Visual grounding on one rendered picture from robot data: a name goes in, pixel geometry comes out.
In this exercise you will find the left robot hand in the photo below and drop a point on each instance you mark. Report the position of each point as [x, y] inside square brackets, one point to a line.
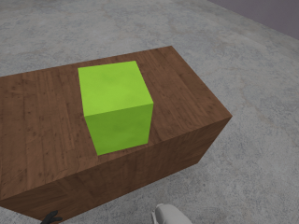
[51, 218]

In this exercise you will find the robot right thigh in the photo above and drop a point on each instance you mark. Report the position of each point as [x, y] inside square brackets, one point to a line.
[168, 214]

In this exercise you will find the pedestal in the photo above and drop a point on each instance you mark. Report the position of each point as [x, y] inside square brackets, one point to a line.
[48, 161]

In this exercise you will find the carton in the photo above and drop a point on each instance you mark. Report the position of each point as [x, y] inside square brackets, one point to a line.
[117, 105]

